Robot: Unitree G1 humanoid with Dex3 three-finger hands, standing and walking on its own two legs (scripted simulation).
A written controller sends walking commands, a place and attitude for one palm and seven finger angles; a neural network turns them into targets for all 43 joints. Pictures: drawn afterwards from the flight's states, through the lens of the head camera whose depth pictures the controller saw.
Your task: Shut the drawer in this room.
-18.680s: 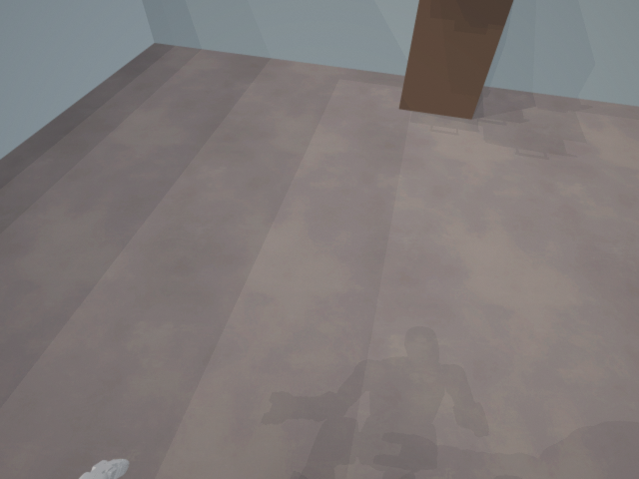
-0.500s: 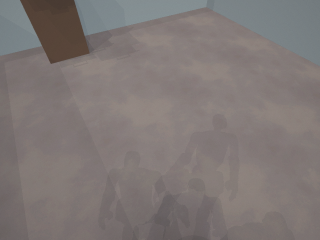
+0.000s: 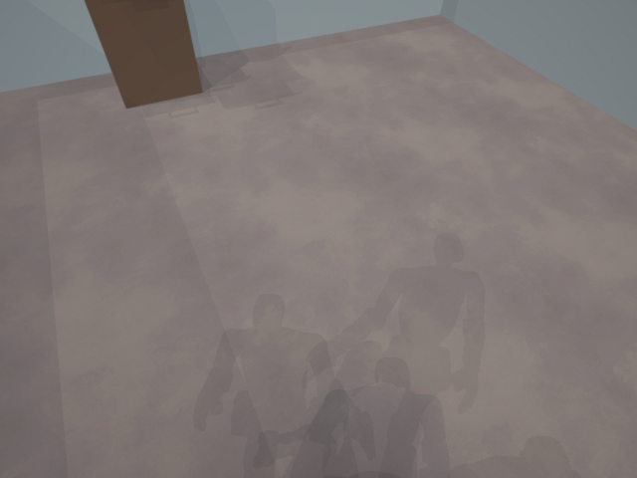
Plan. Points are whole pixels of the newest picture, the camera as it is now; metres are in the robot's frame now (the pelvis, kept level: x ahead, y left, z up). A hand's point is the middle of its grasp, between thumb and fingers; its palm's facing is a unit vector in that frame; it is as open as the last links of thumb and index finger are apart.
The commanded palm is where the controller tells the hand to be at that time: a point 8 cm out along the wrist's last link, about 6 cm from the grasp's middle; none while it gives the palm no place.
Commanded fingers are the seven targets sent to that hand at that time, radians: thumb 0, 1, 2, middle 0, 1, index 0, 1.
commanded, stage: turn or walk to find it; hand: left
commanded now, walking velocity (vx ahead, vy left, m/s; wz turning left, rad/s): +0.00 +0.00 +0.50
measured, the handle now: out of the picture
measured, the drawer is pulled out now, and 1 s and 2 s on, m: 0.17 0.17 0.17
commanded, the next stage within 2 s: stand and wait in 0.14 s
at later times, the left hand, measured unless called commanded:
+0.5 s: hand out of the picture -0.05 +0.23 -0.18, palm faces +0.21 -0.95 -0.23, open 7.4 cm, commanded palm none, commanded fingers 0.00 0.90 0.90 -0.20 -0.30 -0.20 -0.30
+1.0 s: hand out of the picture -0.09 +0.20 -0.18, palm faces +0.32 -0.93 -0.17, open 7.4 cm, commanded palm none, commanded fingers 0.00 0.90 0.90 -0.20 -0.30 -0.20 -0.30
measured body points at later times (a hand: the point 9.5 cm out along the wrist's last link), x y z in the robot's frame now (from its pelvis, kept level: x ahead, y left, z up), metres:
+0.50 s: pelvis -0.02 +0.03 +0.00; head +0.01 +0.05 +0.45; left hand -0.06 +0.28 -0.16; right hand +0.10 -0.19 -0.14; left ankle -0.04 +0.13 -0.73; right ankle -0.02 -0.11 -0.71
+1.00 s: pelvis -0.04 +0.03 +0.00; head -0.03 +0.06 +0.45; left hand -0.11 +0.25 -0.17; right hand +0.06 -0.18 -0.15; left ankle -0.08 +0.13 -0.73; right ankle -0.01 -0.10 -0.73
